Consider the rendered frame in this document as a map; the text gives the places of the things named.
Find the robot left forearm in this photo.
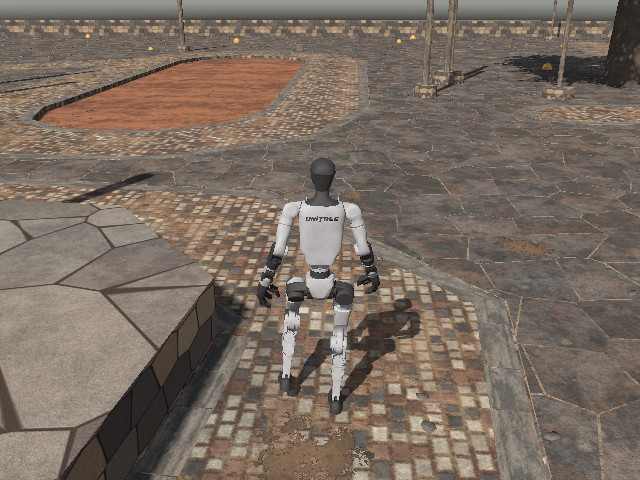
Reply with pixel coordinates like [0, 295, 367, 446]
[259, 242, 282, 287]

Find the robot right foot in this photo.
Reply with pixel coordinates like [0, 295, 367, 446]
[328, 389, 342, 415]

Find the robot right hand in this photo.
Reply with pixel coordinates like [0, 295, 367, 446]
[357, 274, 380, 294]

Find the robot right shin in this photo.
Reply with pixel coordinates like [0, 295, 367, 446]
[331, 336, 347, 401]

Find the right robot upper arm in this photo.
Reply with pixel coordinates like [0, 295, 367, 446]
[343, 202, 370, 257]

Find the robot left hand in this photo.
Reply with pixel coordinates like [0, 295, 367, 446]
[256, 282, 280, 308]

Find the left robot upper arm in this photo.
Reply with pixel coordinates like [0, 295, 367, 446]
[273, 201, 301, 258]

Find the robot right forearm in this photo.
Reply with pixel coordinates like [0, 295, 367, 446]
[360, 241, 378, 278]

